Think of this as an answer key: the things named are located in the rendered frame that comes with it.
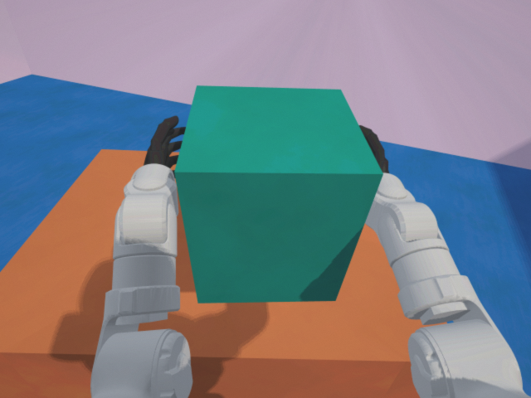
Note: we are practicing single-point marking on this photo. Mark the right robot upper arm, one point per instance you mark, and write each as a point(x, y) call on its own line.
point(466, 359)

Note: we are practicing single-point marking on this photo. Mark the carton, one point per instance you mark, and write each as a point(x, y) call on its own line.
point(275, 186)

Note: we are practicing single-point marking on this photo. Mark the right robot forearm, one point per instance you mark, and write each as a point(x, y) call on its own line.
point(431, 287)

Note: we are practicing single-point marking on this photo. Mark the left robot upper arm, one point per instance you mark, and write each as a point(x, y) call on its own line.
point(144, 364)

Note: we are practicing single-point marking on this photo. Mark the robot right hand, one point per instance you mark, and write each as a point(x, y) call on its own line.
point(376, 147)

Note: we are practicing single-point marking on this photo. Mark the pedestal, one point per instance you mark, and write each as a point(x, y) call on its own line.
point(52, 303)

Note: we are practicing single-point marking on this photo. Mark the left robot forearm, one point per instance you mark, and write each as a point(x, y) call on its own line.
point(144, 286)

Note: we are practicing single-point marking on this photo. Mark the robot left hand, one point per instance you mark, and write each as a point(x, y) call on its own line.
point(161, 148)

